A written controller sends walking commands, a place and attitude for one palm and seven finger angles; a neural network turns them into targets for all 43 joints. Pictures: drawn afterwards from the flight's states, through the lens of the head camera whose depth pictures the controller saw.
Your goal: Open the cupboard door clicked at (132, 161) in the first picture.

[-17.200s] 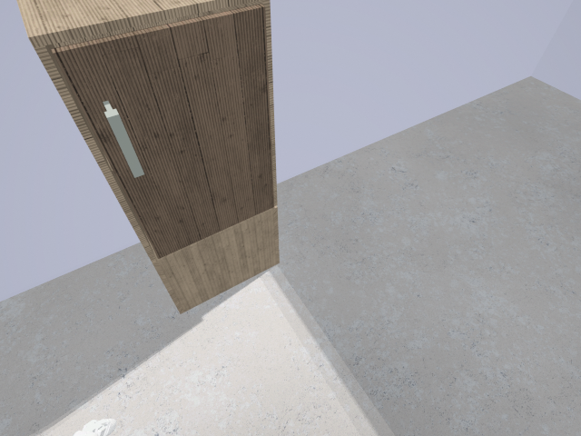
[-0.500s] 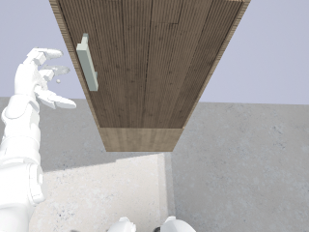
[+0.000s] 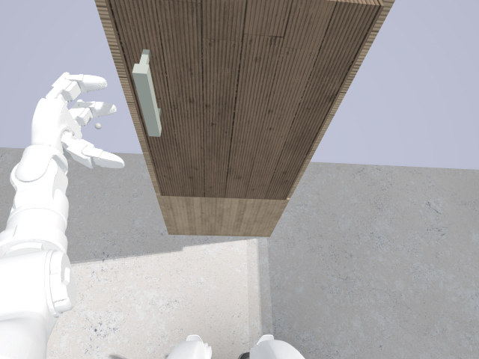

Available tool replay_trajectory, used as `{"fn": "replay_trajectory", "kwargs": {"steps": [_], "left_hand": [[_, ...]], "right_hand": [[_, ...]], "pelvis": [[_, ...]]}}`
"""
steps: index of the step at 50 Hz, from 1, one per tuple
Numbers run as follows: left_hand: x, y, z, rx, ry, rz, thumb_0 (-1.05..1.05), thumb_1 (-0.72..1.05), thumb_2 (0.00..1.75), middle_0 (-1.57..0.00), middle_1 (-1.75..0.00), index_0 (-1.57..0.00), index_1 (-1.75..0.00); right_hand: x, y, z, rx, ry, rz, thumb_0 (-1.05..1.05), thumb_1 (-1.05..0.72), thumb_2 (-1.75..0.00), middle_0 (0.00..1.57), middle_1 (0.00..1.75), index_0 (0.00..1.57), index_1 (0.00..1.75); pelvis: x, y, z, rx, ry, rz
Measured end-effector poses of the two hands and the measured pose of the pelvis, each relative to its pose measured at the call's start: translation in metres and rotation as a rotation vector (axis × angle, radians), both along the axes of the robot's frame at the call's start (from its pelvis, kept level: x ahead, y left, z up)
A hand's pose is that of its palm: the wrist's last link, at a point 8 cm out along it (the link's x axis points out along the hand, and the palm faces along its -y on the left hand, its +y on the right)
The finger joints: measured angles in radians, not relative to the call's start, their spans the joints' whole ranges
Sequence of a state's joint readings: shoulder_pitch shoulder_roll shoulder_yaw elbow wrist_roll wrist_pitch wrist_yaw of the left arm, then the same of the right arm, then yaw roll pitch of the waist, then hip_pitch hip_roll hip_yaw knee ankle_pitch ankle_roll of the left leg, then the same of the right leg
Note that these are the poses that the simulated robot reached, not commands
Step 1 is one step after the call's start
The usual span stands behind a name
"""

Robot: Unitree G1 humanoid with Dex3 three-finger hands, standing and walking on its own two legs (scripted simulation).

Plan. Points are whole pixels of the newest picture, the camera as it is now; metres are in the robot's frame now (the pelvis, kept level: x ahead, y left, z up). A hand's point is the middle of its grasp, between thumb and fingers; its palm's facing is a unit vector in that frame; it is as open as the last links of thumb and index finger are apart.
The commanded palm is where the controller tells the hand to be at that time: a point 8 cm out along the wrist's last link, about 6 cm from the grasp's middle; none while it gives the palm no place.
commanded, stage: slide the fingers in behind the handle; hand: left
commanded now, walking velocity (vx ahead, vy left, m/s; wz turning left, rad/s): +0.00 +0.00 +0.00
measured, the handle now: (150, 96) +0.54 +0.15 +0.09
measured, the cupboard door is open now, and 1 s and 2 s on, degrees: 0 0 0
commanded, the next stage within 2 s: close the thumb around the handle in 1.64 s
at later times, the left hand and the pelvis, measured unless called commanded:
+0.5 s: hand (123, 119) +0.48 +0.18 +0.08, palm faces -0.02 -1.00 -0.01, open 14.0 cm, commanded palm +0.46 +0.23 +0.08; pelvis +0.01 -0.01 +0.00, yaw -1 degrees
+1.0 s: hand (142, 124) +0.48 +0.15 +0.08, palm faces -0.02 -1.00 -0.01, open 14.0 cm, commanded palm +0.46 +0.20 +0.08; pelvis +0.00 -0.02 +0.00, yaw +0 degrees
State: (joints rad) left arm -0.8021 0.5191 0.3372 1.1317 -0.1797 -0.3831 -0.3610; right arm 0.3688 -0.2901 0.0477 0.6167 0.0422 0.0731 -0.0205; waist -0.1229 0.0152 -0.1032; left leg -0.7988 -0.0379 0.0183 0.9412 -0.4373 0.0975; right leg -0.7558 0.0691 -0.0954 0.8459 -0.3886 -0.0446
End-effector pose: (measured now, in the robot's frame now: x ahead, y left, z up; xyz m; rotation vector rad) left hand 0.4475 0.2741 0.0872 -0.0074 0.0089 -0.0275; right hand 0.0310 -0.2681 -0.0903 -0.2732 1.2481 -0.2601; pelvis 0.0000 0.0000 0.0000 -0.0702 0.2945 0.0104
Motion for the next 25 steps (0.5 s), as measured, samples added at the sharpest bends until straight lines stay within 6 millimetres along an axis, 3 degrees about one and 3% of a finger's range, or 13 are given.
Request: {"fn": "replay_trajectory", "kwargs": {"steps": [14,25], "left_hand": [[0.012,-0.021,-0.001,0.006,0.007,-0.002,-0.01,-0.50,0.30,-0.30,-1.20,-0.30,-1.20],[0.017,-0.036,-0.002,0.013,-0.001,0.004,-0.01,-0.50,0.30,-0.30,-1.20,-0.30,-1.20]], "right_hand": [[-0.022,0.000,-0.004,0.029,0.039,-0.039,0.00,-0.91,-0.90,0.20,0.30,0.20,0.30],[-0.020,-0.005,-0.006,0.040,0.042,-0.051,0.00,-0.91,-0.90,0.20,0.30,0.20,0.30]], "pelvis": [[0.002,-0.005,-0.001,0.008,0.012,-0.019],[0.006,-0.012,0.000,0.014,0.017,-0.022]]}}
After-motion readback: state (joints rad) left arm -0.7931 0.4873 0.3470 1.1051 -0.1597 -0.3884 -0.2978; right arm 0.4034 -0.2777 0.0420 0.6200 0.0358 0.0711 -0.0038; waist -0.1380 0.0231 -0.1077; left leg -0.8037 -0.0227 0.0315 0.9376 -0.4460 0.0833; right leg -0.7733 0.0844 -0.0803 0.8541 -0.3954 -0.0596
